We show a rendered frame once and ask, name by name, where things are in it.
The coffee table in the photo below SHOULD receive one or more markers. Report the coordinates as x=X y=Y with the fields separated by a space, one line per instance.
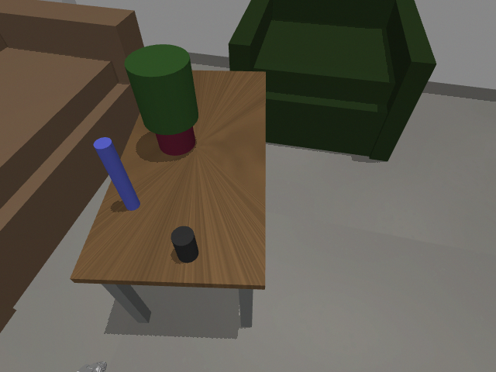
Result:
x=218 y=189

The sofa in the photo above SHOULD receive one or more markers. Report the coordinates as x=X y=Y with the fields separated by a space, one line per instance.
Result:
x=63 y=85

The armchair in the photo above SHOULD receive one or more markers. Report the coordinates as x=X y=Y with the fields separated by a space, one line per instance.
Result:
x=341 y=75

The potted plant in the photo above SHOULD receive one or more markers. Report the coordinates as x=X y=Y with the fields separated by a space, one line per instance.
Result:
x=162 y=82

